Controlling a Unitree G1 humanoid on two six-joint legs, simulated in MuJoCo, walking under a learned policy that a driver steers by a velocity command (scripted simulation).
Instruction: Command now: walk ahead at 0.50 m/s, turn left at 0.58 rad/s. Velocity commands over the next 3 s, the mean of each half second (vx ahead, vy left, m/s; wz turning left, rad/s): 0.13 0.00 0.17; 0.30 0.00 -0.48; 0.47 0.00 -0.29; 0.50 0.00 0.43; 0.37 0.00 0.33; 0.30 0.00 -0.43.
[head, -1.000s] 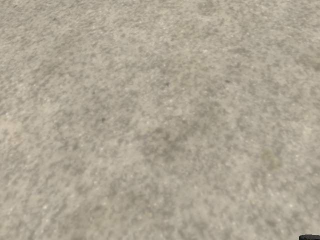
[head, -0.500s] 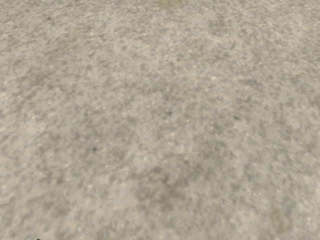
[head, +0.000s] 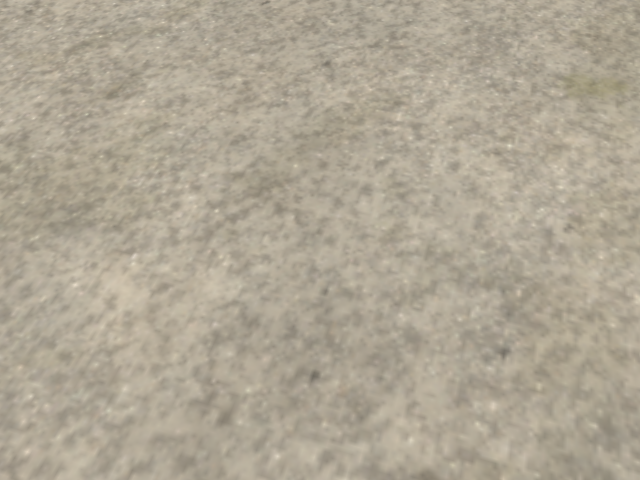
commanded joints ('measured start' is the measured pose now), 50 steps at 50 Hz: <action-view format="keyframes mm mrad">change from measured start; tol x32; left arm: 1 -77 164 38 -63 -6 -13 7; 50 252 124 25 37 -26 45 49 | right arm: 1 -57 -9 8 -74 0 -20 20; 10 208 -207 -67 -48 -36 -21 12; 50 -425 -6 -19 14 -1 -96 29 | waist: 1 -13 -104 12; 12 -134 55 -603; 16 -32 26 -202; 50 51 -207 81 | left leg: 1 0 17 10 -152 151 9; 8 354 -132 130 -407 116 96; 11 1030 386 -501 -359 1395 427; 17 358 157 -57 -578 680 289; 32 284 150 90 -626 -469 138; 34 -131 -35 203 48 -509 9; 41 -150 -57 3 -87 111 -2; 50 -53 -94 29 -394 176 -36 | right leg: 1 8 -263 94 -130 283 -145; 8 50 -235 -28 253 826 -51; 9 -46 -190 -45 433 714 -12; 11 -487 -10 111 1081 -581 96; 12 -421 -61 279 1096 -519 108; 23 -377 -67 184 990 -235 157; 32 -37 -37 -6 219 -169 -51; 36 -78 -400 829 -255 -653 -271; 50 82 -224 432 -91 79 -152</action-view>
